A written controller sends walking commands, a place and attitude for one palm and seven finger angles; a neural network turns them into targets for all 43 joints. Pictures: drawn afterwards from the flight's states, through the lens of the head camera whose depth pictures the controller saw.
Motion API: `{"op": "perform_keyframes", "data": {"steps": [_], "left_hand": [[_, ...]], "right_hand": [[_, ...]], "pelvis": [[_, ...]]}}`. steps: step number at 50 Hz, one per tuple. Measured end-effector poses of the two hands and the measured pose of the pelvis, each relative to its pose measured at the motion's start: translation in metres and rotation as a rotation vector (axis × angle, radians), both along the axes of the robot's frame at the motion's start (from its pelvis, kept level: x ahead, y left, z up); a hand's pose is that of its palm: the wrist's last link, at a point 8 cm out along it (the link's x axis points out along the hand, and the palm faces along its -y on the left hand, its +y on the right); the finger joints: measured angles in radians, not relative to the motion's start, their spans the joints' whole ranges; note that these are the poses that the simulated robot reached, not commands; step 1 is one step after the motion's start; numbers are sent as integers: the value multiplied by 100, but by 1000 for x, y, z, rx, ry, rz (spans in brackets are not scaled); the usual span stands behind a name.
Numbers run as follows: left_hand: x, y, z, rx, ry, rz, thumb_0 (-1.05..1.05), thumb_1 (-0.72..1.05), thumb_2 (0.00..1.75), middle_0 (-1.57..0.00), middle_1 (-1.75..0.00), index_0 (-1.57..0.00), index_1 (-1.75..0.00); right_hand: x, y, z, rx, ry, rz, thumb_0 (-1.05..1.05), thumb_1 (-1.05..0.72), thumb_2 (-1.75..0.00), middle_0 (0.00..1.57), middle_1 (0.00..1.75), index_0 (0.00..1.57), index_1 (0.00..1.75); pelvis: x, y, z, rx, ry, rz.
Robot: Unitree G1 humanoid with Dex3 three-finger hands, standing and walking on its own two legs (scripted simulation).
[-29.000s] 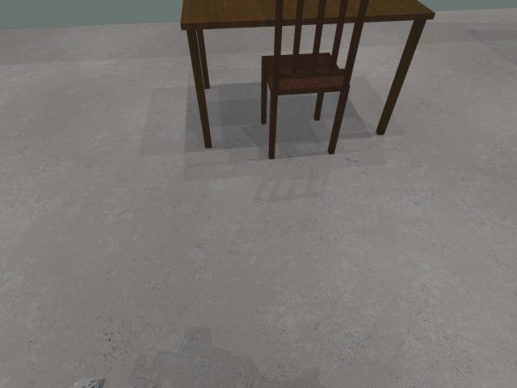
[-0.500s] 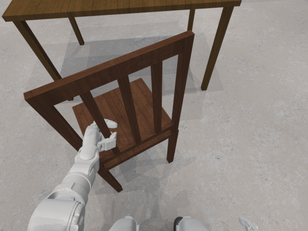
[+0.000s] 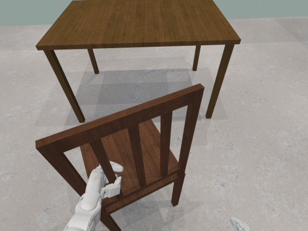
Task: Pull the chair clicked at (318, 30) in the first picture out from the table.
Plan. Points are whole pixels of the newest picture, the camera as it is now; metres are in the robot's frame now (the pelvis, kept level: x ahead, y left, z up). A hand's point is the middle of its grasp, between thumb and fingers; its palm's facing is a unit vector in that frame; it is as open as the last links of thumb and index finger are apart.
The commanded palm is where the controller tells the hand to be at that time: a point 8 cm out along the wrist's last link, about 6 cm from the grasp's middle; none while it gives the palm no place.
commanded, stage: stop walking, hand still on the chair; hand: left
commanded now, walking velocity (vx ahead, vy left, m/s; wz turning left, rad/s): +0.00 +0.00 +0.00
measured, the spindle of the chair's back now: (138, 161) +0.33 +0.07 -0.05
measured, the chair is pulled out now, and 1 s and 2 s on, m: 0.65 0.65 0.65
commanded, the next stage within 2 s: open the thumb and straighten the fingers in 0.50 s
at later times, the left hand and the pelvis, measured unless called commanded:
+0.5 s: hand (116, 185) +0.26 +0.13 -0.06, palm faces +0.03 -0.98 -0.18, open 5.5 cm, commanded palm +0.24 +0.18 -0.05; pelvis +0.02 +0.00 +0.00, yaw +0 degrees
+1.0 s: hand (116, 184) +0.26 +0.13 -0.07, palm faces +0.03 -0.99 -0.16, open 12.2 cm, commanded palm +0.24 +0.18 -0.05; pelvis +0.02 +0.00 -0.03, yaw +2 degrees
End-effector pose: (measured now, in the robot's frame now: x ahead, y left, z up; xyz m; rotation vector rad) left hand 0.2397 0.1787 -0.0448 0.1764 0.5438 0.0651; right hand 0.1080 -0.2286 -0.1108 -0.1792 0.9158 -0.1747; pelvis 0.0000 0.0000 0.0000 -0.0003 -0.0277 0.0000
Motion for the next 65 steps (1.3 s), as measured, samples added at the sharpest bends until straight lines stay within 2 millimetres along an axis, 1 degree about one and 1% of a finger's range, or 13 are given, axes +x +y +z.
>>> {"op": "perform_keyframes", "data": {"steps": [9,16,23,31,34,37,39,41,44,48,52,57,65], "left_hand": [[0,0,0,2,1,1,4,65,79,-15,-112,-50,-145],[0,0,0,-3,3,6,5,65,79,-14,-113,-50,-145],[0,0,0,-5,6,11,5,65,79,-14,-113,-50,-145],[0,0,1,-4,7,12,5,65,79,-14,-113,-50,-145],[0,1,0,-18,0,20,5,63,78,-14,-115,-50,-145],[1,2,-1,-28,-19,21,4,56,75,-16,-119,-50,-145],[2,2,-2,-24,-28,16,4,47,70,-16,-121,-50,-145],[2,2,-2,-19,-34,13,3,35,64,-17,-123,-50,-145],[4,3,-3,-18,-34,17,2,11,52,-18,-125,-49,-143],[5,3,-3,-17,-26,9,1,-19,37,-22,-120,-45,-131],[5,3,-3,-19,-20,10,0,-37,28,-25,-106,-39,-112],[5,3,-3,-18,-13,13,-1,-48,23,-22,-78,-28,-81],[5,3,-3,-24,-8,8,-1,-53,21,-9,-29,-10,-29]], "right_hand": [[38,-14,15,-44,-65,4,1,-90,-90,20,30,21,30],[54,-16,21,-53,-84,12,1,-90,-90,20,30,20,30],[55,-9,20,-37,-68,18,1,-90,-90,20,30,20,30],[46,-4,15,-21,-32,18,1,-90,-90,20,30,21,30],[42,-5,13,16,-40,3,1,-90,-90,20,30,21,30],[41,-9,10,24,-64,7,1,-90,-90,20,30,21,30],[42,-11,8,20,-81,12,1,-90,-90,20,30,21,30],[44,-14,5,15,-97,18,1,-90,-90,20,30,20,30],[47,-15,0,9,-115,27,1,-90,-90,20,30,20,30],[54,-14,-6,8,-138,38,1,-90,-90,20,30,20,30],[60,-11,-9,14,-162,50,1,-90,-90,20,30,20,30],[67,-8,-10,19,-184,64,1,-90,-90,20,30,20,30],[72,-10,-10,3,-190,71,1,-90,-90,20,30,20,30]], "pelvis": [[13,-1,1,0,4,1],[18,-3,2,-1,6,6],[21,-3,2,-2,6,7],[21,-3,2,-2,5,10],[21,-3,-1,0,49,22],[19,-3,-7,1,85,24],[18,-3,-11,1,104,24],[17,-2,-16,1,119,26],[16,-1,-22,2,138,28],[16,-1,-28,4,155,33],[17,-2,-32,5,166,37],[19,-4,-36,4,176,42],[23,-6,-39,-1,189,48]]}}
